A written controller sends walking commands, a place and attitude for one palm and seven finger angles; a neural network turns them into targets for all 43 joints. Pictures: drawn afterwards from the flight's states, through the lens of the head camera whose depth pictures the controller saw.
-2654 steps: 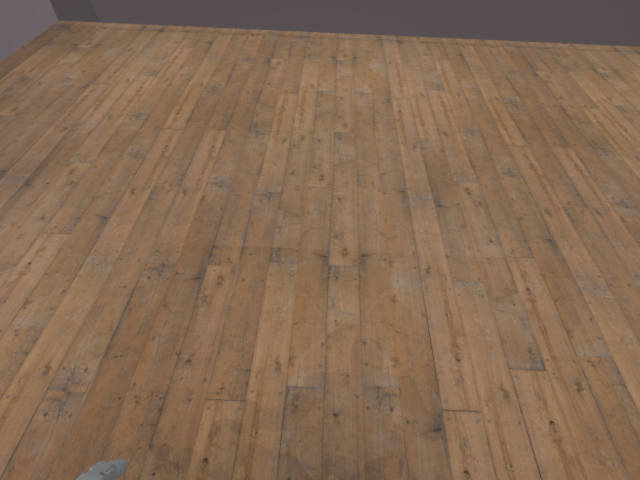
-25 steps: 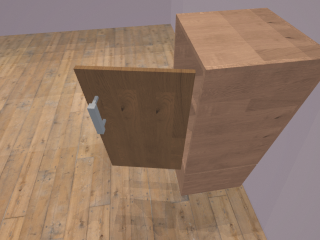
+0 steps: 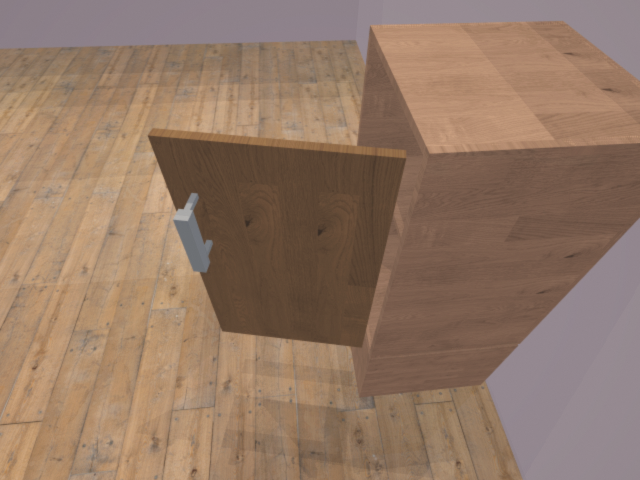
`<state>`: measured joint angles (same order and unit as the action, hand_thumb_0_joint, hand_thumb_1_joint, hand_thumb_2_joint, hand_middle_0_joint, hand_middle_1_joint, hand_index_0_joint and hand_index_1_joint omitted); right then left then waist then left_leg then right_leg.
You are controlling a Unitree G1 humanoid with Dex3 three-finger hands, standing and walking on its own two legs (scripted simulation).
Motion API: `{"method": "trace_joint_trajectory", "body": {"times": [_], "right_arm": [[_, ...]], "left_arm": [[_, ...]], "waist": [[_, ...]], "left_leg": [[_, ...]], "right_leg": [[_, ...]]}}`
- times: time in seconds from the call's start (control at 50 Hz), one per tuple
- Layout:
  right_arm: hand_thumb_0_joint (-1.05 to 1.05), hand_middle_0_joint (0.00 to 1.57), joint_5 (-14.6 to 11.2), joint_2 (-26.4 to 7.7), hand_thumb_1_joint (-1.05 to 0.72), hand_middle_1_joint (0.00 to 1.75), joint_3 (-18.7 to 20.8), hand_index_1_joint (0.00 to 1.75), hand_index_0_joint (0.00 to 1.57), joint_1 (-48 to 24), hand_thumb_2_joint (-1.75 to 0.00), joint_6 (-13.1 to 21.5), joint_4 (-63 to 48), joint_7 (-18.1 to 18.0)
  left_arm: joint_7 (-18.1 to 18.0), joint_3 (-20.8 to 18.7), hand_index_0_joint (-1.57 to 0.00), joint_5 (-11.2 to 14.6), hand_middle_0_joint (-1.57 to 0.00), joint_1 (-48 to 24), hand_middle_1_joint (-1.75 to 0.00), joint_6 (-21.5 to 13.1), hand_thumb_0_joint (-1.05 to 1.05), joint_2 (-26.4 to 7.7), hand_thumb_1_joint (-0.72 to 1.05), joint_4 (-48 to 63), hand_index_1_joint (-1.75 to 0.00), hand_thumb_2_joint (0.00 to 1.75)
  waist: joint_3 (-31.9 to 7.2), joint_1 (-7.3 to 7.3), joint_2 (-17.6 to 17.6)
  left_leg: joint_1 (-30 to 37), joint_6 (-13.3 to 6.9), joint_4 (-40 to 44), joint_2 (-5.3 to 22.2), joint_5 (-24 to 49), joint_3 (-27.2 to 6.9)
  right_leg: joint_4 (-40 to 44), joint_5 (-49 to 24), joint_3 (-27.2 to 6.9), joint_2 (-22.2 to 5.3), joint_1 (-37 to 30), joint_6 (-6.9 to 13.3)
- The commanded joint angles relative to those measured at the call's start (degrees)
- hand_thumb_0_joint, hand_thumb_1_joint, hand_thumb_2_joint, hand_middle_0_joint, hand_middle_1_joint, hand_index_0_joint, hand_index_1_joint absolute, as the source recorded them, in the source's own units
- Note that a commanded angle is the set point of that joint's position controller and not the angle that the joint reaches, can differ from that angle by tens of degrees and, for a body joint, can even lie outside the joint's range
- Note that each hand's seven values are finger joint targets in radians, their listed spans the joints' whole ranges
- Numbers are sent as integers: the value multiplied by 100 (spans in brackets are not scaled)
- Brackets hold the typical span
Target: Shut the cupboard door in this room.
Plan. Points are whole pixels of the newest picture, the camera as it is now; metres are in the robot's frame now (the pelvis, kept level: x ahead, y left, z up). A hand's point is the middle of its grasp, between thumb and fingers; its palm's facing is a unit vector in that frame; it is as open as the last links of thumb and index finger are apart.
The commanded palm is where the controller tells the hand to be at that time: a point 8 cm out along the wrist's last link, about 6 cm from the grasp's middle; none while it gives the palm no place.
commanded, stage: come to a stop and stand still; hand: left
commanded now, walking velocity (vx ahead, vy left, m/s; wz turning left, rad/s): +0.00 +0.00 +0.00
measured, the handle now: (197, 233) +0.48 +0.24 -0.02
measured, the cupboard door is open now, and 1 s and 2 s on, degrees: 77 77 77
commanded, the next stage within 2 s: look again from close up in 0.28 s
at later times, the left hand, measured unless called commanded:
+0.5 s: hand out of the picture +0.02 +0.20 -0.18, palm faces -0.02 -0.98 -0.21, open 7.4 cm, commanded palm none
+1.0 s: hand out of the picture +0.00 +0.25 -0.17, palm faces +0.02 -0.97 -0.24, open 7.4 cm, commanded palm +0.08 +0.29 -0.07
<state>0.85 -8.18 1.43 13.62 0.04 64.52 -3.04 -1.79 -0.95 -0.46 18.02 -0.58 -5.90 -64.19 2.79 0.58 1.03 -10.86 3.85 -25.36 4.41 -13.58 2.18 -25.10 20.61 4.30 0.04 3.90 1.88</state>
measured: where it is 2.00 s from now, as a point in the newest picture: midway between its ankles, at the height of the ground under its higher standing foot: outside the picture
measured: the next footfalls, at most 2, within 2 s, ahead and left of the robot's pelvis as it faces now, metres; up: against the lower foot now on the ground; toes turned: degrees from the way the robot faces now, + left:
none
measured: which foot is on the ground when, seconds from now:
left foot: down 0.00-1.00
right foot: down 0.00-1.00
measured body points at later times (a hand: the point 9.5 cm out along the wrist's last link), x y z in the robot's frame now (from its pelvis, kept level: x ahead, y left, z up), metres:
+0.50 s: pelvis +0.00 +0.03 -0.01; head +0.03 +0.03 +0.44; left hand +0.02 +0.25 -0.16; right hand +0.04 -0.21 -0.16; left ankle +0.00 +0.16 -0.74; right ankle -0.08 -0.09 -0.74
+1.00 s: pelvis -0.02 +0.05 +0.00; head +0.00 +0.05 +0.45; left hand +0.00 +0.30 -0.15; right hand -0.01 -0.18 -0.16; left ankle +0.00 +0.16 -0.74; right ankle -0.08 -0.09 -0.74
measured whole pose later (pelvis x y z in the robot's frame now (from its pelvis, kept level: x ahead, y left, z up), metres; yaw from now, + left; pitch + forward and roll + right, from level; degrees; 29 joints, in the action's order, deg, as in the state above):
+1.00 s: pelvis -0.02 +0.05 +0.00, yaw -2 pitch +0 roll +0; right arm 0.6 -10.5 -1.1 15.4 1.5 58.8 -1.2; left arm -1.2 -2.4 0.1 19.3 4.1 -11.4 -51.1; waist 3.2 -0.3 0.2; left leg -15.8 -1.1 -29.9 1.0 -13.7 4.8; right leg -29.1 19.5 0.8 -3.0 9.0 -2.1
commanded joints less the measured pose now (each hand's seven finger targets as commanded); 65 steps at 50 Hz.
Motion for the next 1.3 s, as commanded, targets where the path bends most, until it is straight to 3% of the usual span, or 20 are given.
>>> {"method": "trace_joint_trajectory", "body": {"times": [0.0, 0.34, 0.36, 0.38, 0.4, 0.44, 0.48, 0.5, 0.54, 0.76, 0.92, 0.94, 0.96, 0.98, 1.0, 1.04, 1.08, 1.14, 1.2, 1.28], "right_arm": [[0, 20, -37, -369, -90, 30, 50, 30, 20, 379, -90, 61, -160, 16], [0, 20, -25, -604, -90, 30, 62, 30, 20, 230, -90, 102, -228, 28], [0, 20, -58, -844, -90, 30, 91, 30, 20, -336, -90, 138, -655, 124], [0, 20, -34, -417, -90, 30, 29, 30, 20, -54, -90, 104, -889, 196], [0, 20, 11, -415, -90, 30, 4, 30, 20, 95, -90, 102, -900, 224], [0, 20, -1, -631, -90, 30, 20, 30, 20, 535, -90, 164, -866, 216], [0, 20, -3, -926, -90, 30, 50, 30, 20, 556, -90, 185, -848, 159], [0, 20, -5, -905, -90, 30, 23, 30, 20, 411, -90, 167, -844, 134], [0, 20, -7, -865, -90, 30, -18, 30, 20, 135, -90, 95, -975, 133], [0, 20, 9, -1022, -90, 30, -19, 30, 20, 99, -90, 79, -935, 233], [0, 20, -34, -950, -90, 30, -73, 30, 20, 227, -90, 159, -644, 215], [0, 20, -70, -1093, -90, 30, -24, 30, 20, 22, -90, 163, -940, 235], [0, 20, -126, -2076, -90, 30, 227, 30, 20, 492, -90, 1263, -2231, -269], [0, 20, -381, -1395, -90, 30, -37, 30, 20, 76, -90, 1717, -2420, -390], [0, 20, -344, -1166, -90, 30, 6, 30, 20, -38, -90, 2000, -2276, -241], [0, 20, -310, -1230, -90, 30, 230, 30, 20, 21, -90, 2154, -2326, -89], [0, 20, -199, -1300, -90, 30, 308, 30, 20, -215, -90, 2150, -2667, -11], [0, 20, -105, -1230, -90, 30, 437, 30, 20, -466, -90, 2154, -3158, 219], [0, 20, -173, -1246, -90, 30, 510, 30, 20, -620, -90, 2141, -3573, 351], [0, 20, -370, -1317, -90, 30, 474, 30, 20, -794, -90, 1995, -4390, 188]], "left_arm": [[-73, -111, -20, -10, -20, 446, -30, -59, 0, -728, 90, 129, -30, 90], [-56, -134, -20, -6, -20, 224, -30, -59, 0, -968, 90, 264, -30, 90], [-298, -85, -20, -138, -20, 724, -30, -261, 0, -1017, 90, 147, -30, 90], [-262, -151, -20, -129, -20, 406, -30, -302, 0, -1298, 90, 449, -30, 90], [-229, -155, -20, -132, -20, 261, -30, -350, 0, -1386, 90, 562, -30, 90], [-190, -101, -20, -60, -20, 137, -30, -320, 0, -1284, 90, 743, -30, 90], [-184, -68, -20, -7, -20, 232, -30, -206, 0, -1077, 90, 831, -30, 90], [-177, -39, -20, -13, -20, 205, -30, -137, 0, -1009, 90, 820, -30, 90], [-145, -12, -20, -38, -20, 245, -30, -37, 0, -1002, 90, 778, -30, 90], [-25, 50, -20, -55, -20, 68, -30, 54, 0, -1156, 90, 764, -30, 90], [-28, 74, -20, -32, -20, 138, -30, -29, 0, -1219, 90, 559, -30, 90], [-236, 75, -20, -117, -20, 353, -30, -110, 0, -1151, 90, 460, -30, 90], [-290, -2621, -20, 490, -20, -4644, -30, -1762, 0, -4834, 90, 9607, -30, 90], [-183, -326, -22, 649, -22, -185, -32, -1254, 0, -1683, 90, 7517, -32, 90], [-263, 61, -24, 936, -24, 1096, -34, -404, 0, -539, 90, 7102, -34, 90], [-234, -336, -27, 924, -27, 92, -38, -593, 0, -686, 90, 6628, -38, 90], [138, -898, -31, 1038, -31, 655, -42, -1303, 0, -858, 90, 5477, -42, 90], [1261, -1261, -36, 1383, -36, 1519, -48, -2738, 0, -742, 90, 4893, -48, 90], [2554, -1659, -42, 1700, -42, 1159, -54, -3945, 0, -1359, 90, 5041, -54, 90], [3079, -1804, -49, 2279, -49, 442, -62, -3391, 0, -1721, 90, 6264, -62, 90]], "waist": [[65, -48, 29], [-25, -10, 12], [147, 164, 80], [-51, -121, 373], [-414, -141, 420], [-994, -296, 444], [-834, -168, -356], [-471, -77, -935], [101, 15, -677], [228, 5, -283], [-153, -18, -75], [115, 13, 464], [-2004, -931, -103], [-3083, -90, -2246], [-2733, -53, -2176], [-546, -407, -646], [15, -338, 707], [-1008, 250, 990], [-1535, 375, 129], [-2034, 327, -378]], "left_leg": [[477, -325, 31, 184, 1655, -75], [585, -373, 168, 184, 1974, -130], [71, -295, -1435, 117, 1952, 271], [-775, -415, -1359, -136, -308, 128], [-743, -445, -1015, -134, -586, 212], [-141, -524, -461, -249, 736, 181], [369, -703, -695, 246, 2828, -194], [186, -761, -549, 387, 3054, -353], [-287, -747, -364, 333, 1928, -436], [-527, -670, 675, 193, -788, -609], [80, -625, 321, 123, 749, -314], [-275, -477, -728, 325, 1572, -323], [1836, -589, -809, -41, 2217, -404], [2214, -475, -355, 42, 3370, -437], [1621, -221, -230, 29, 3648, -507], [-157, -338, -574, -190, 1441, -550], [-1580, -374, -1166, -398, -218, -464], [-2469, -284, -2278, -482, 102, -291], [-3336, -298, -3217, -522, -203, -200], [-3700, -449, -3656, -546, -1154, -32]], "right_leg": [[510, -2818, -438, -715, 489, -74], [524, -2841, -383, -734, 266, -81], [544, -5502, -1052, -969, 776, -448], [39, -6555, -976, -1257, 1, -124], [-250, -6907, -933, -1333, -286, 155], [-954, -6056, -567, -896, -371, 125], [-924, -3527, -406, -556, 420, -22], [-735, -2218, -335, -422, 608, -40], [-281, -1000, -406, -325, 784, -1], [16, 13, -496, -394, 988, -69], [178, -901, -616, -568, 863, -118], [349, -2086, -858, -746, 1024, -169], [-839, -2639, 49, -103, 1404, -88], [-1281, -1345, 191, 47, 1818, -110], [-1411, -691, 181, 63, 1636, -98], [-903, -518, 199, 19, 2417, -180], [-989, -76, 298, 22, 3176, -168], [-2284, -272, 220, 74, 3650, -59], [-3007, -8, -363, -39, 4072, 47], [-2578, 1812, -1153, -144, 4311, -89]]}}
